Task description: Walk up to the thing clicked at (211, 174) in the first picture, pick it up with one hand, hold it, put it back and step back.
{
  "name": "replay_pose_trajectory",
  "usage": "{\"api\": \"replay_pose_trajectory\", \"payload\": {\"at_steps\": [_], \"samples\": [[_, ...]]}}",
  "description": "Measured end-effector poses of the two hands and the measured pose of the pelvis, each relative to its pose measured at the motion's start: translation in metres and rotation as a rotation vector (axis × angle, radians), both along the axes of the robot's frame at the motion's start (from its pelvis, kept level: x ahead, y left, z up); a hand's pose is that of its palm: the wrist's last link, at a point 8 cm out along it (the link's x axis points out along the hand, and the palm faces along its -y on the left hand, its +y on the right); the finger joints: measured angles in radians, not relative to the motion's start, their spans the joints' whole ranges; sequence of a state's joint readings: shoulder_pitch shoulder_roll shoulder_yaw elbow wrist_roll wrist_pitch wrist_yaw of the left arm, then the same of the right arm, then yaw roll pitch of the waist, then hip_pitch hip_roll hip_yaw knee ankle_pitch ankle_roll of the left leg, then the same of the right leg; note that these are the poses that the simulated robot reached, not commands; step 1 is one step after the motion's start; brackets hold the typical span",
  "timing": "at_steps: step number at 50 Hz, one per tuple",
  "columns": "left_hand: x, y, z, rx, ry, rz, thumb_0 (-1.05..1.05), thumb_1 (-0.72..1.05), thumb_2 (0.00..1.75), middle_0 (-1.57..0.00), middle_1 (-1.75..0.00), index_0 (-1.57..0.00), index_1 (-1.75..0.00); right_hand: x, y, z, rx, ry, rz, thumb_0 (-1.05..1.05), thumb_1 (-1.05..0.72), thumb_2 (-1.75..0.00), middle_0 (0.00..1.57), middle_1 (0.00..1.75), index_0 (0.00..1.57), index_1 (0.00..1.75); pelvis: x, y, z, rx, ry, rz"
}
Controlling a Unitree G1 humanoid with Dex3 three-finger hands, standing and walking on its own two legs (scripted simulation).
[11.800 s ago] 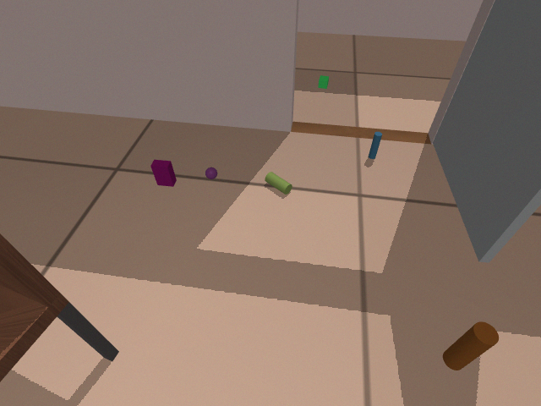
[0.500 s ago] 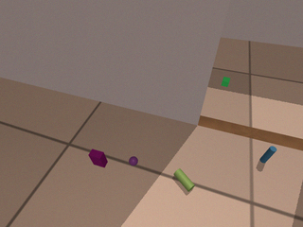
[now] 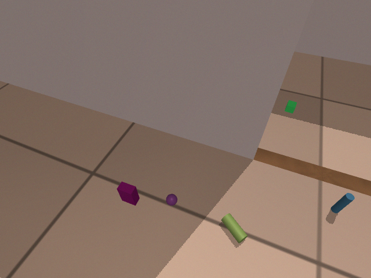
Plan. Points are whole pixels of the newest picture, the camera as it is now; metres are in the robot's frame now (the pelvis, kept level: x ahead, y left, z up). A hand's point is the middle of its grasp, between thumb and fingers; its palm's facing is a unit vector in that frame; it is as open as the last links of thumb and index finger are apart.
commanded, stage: walk up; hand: left
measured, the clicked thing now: (171, 199) +0.65 +0.14 -0.74
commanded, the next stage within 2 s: none
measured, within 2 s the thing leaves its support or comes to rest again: neither
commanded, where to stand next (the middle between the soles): +0.30 -0.01 m, yaw -3 degrees
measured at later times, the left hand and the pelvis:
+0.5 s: hand (99, 227) +0.27 +0.27 -0.15, palm faces -0.17 -0.91 -0.38, open 7.4 cm; pelvis +0.17 +0.01 -0.02, yaw -5 degrees
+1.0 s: hand (121, 195) +0.39 +0.24 -0.18, palm faces -0.11 -0.93 -0.35, open 7.4 cm; pelvis +0.27 -0.01 -0.03, yaw -5 degrees
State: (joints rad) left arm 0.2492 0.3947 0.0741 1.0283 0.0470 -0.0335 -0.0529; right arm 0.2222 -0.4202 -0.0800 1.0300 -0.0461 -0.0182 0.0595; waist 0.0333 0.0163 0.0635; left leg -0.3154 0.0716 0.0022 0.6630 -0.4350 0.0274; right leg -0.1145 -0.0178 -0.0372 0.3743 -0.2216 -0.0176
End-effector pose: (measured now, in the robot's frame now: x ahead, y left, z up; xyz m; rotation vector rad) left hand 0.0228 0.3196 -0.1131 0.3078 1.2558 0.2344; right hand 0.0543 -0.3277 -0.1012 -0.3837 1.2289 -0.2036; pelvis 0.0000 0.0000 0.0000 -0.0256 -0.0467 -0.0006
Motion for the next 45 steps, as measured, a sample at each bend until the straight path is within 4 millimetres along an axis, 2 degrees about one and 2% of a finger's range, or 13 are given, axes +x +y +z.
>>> {"api": "replay_pose_trajectory", "payload": {"at_steps": [3,6,11,17,23,26,29,33,37,41,45], "samples": [[0.002,0.025,-0.014,0.001,0.053,-0.001,0.01,0.9,0.89,-0.2,-0.3,-0.21,-0.3,0.011,0.01,0.003,-0.034,-0.043,-0.014,0.0,-0.9,-0.9,0.2,0.3,0.2,0.3,0.015,0.017,-0.01,-0.001,-0.009,-0.003],[0.022,0.038,-0.023,0.009,0.08,-0.022,0.01,0.9,0.89,-0.2,-0.3,-0.2,-0.3,0.008,0.021,0.003,-0.056,-0.064,-0.056,0.0,-0.9,-0.9,0.2,0.3,0.2,0.3,0.03,0.027,-0.015,0.018,-0.012,-0.016],[0.075,0.039,-0.014,-0.019,0.015,-0.07,0.01,0.9,0.89,-0.2,-0.3,-0.2,-0.3,0.005,0.038,0.009,-0.032,-0.025,-0.108,0.0,-0.9,-0.89,0.2,0.3,0.2,0.3,0.06,0.034,-0.004,0.025,-0.021,-0.024],[0.138,0.031,-0.003,-0.022,-0.008,-0.134,0.01,0.9,0.89,-0.2,-0.3,-0.2,-0.3,0.029,0.045,0.003,0.006,-0.024,-0.127,0.0,-0.9,-0.89,0.21,0.3,0.21,0.3,0.099,0.032,-0.002,0.041,-0.022,-0.055],[0.219,0.007,0.002,0.004,-0.043,-0.204,0.01,0.9,0.89,-0.2,-0.3,-0.2,-0.3,0.072,0.03,-0.019,0.042,-0.023,-0.14,0.0,-0.9,-0.89,0.21,0.3,0.21,0.3,0.148,0.015,-0.013,0.059,-0.007,-0.086],[0.263,-0.012,0.002,0.022,-0.097,-0.219,0.01,0.9,0.89,-0.2,-0.3,-0.2,-0.3,0.099,0.016,-0.036,0.054,-0.015,-0.142,0.0,-0.9,-0.89,0.21,0.3,0.21,0.3,0.174,0.001,-0.022,0.029,-0.006,-0.084],[0.295,-0.03,0.009,0.019,-0.176,-0.223,0.01,0.9,0.89,-0.2,-0.3,-0.2,-0.3,0.132,0.01,-0.038,0.069,-0.013,-0.124,0.01,-0.9,-0.89,0.2,0.3,0.2,0.3,0.194,-0.011,-0.021,0.039,-0.01,-0.086],[0.316,-0.044,0.019,0.009,-0.204,-0.201,0.01,0.9,0.89,-0.2,-0.3,-0.2,-0.3,0.181,0.003,-0.025,0.072,-0.063,-0.093,0.01,-0.9,-0.89,0.2,0.3,0.2,0.3,0.219,-0.017,-0.01,0.052,-0.009,-0.093],[0.327,-0.046,0.017,0.014,-0.167,-0.21,0.0,0.9,0.89,-0.2,-0.3,-0.21,-0.3,0.223,-0.004,-0.014,0.049,-0.121,-0.076,0.0,-0.9,-0.89,0.2,0.3,0.2,0.3,0.24,-0.018,-0.007,0.042,-0.001,-0.106],[0.337,-0.041,0.003,0.011,-0.134,-0.206,0.01,0.9,0.89,-0.2,-0.3,-0.21,-0.3,0.25,-0.005,-0.013,0.013,-0.13,-0.067,0.0,-0.9,-0.9,0.2,0.3,0.2,0.3,0.256,-0.014,-0.013,0.026,0.0,-0.104],[0.353,-0.03,-0.023,-0.006,-0.12,-0.17,0.01,0.9,0.89,-0.2,-0.3,-0.21,-0.3,0.266,0.001,-0.02,-0.026,-0.12,-0.063,0.0,-0.9,-0.9,0.2,0.3,0.2,0.3,0.269,-0.007,-0.028,0.035,-0.009,-0.086]]}}
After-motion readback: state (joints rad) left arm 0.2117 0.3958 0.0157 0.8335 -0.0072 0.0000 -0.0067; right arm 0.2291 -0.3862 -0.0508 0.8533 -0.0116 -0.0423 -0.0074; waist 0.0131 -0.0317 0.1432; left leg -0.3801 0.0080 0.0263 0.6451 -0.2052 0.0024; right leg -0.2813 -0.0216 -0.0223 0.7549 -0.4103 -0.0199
